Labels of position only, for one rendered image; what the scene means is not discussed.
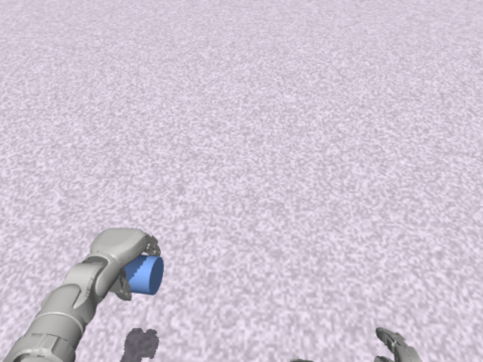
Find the can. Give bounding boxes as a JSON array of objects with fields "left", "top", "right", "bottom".
[{"left": 124, "top": 254, "right": 164, "bottom": 295}]

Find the left robot arm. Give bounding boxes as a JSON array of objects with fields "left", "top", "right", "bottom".
[{"left": 3, "top": 252, "right": 120, "bottom": 362}]

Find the right robot hand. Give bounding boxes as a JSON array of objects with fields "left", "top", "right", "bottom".
[{"left": 374, "top": 327, "right": 422, "bottom": 362}]

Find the left robot hand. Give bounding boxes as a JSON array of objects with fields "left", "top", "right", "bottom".
[{"left": 91, "top": 228, "right": 161, "bottom": 301}]

